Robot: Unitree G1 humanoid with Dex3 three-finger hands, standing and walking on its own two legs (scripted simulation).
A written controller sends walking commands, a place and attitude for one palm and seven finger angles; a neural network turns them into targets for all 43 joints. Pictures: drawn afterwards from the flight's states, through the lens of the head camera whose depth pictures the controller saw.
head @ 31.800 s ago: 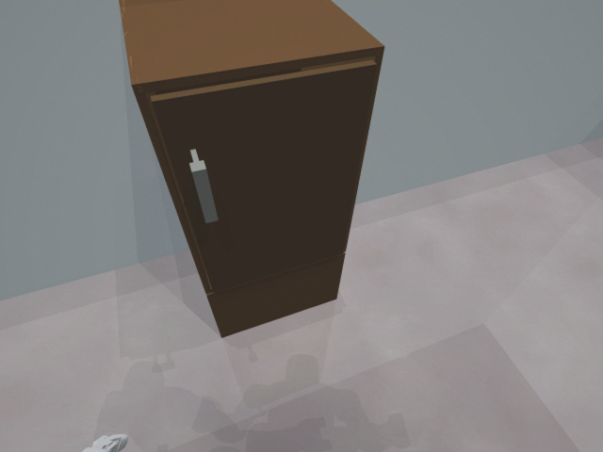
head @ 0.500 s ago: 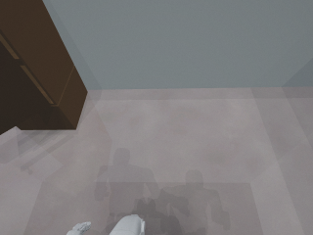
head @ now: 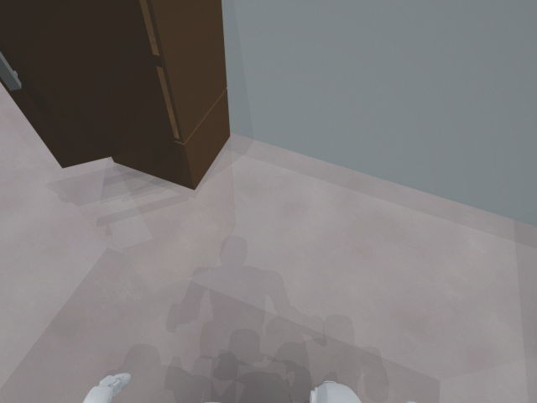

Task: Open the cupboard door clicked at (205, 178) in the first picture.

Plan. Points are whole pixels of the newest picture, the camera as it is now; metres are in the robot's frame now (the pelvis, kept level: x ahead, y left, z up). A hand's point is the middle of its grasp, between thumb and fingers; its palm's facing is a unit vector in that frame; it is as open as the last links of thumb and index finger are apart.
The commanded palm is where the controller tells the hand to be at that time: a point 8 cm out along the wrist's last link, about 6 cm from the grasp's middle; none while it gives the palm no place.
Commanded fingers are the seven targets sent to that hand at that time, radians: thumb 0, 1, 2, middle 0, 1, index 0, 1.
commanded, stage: turn to face it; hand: left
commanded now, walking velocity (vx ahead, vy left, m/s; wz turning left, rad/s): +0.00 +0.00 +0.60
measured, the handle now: out of the picture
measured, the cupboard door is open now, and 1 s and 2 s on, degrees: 44 44 44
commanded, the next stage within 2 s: take the last steps up to it in 0.52 s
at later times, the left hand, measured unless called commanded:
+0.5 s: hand out of the picture +0.00 +0.16 -0.17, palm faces +0.32 -0.92 -0.23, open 7.4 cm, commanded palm none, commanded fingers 0.00 0.90 0.90 -0.20 -0.30 -0.20 -0.30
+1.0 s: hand out of the picture -0.01 +0.17 -0.16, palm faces +0.45 -0.86 -0.23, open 7.4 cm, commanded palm none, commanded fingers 0.00 0.90 0.90 -0.20 -0.30 -0.20 -0.30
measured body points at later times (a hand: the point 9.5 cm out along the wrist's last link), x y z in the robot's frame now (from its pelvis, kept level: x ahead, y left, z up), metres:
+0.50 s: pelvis +0.01 -0.04 +0.00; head +0.05 -0.03 +0.44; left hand -0.02 +0.21 -0.15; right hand +0.17 -0.26 -0.15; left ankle -0.03 +0.08 -0.71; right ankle +0.01 -0.16 -0.74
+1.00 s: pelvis +0.02 -0.03 -0.01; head +0.04 -0.05 +0.44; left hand -0.03 +0.21 -0.14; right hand +0.14 -0.24 -0.17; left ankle -0.03 +0.07 -0.71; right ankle +0.06 -0.13 -0.74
